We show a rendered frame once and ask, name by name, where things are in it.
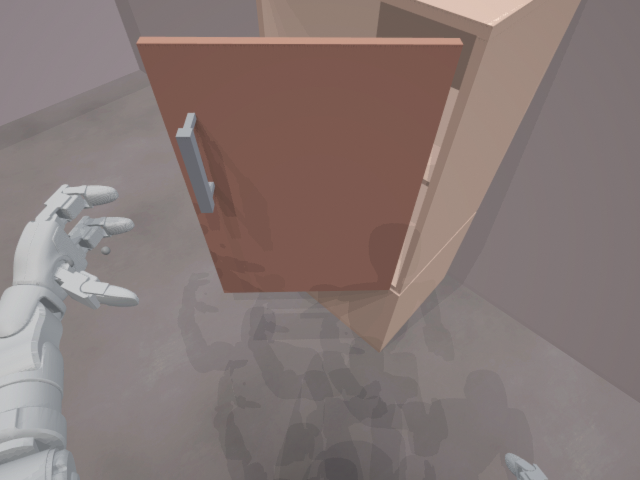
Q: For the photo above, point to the left robot upper arm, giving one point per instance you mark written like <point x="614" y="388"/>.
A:
<point x="50" y="464"/>

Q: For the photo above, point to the cupboard door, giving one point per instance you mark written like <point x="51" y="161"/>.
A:
<point x="317" y="147"/>

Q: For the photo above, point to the right robot hand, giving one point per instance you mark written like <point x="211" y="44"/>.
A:
<point x="522" y="469"/>

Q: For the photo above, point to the robot left forearm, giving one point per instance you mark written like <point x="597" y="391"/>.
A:
<point x="31" y="372"/>

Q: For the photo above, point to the left robot hand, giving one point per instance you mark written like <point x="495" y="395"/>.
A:
<point x="44" y="247"/>

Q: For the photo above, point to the handle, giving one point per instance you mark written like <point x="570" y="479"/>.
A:
<point x="203" y="189"/>

